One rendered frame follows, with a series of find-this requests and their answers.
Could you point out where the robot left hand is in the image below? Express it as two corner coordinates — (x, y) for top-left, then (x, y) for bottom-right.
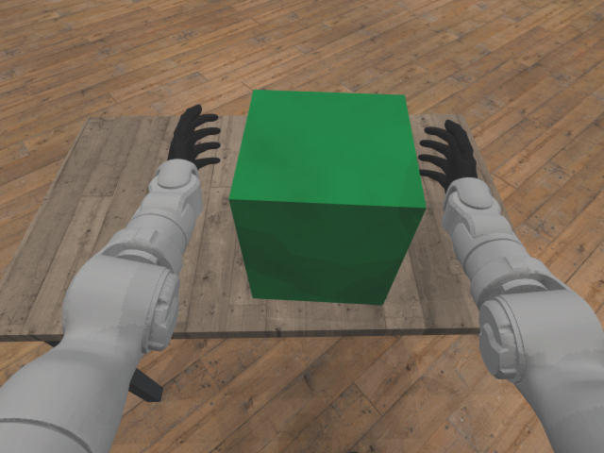
(167, 104), (221, 170)

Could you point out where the carton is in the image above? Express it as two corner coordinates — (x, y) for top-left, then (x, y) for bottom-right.
(228, 90), (427, 305)

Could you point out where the table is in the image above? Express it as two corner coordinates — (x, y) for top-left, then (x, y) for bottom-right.
(0, 114), (520, 402)

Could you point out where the robot right upper arm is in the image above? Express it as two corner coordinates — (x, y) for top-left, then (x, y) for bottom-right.
(479, 290), (604, 453)

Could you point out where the left robot forearm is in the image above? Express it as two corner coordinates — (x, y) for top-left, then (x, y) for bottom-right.
(61, 159), (203, 334)

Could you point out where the robot right hand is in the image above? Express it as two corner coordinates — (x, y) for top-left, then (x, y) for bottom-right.
(418, 120), (478, 193)

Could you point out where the right robot forearm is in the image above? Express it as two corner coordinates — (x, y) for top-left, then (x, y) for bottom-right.
(442, 177), (604, 345)

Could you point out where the robot left upper arm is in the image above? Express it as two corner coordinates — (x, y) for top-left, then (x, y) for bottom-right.
(0, 254), (180, 453)

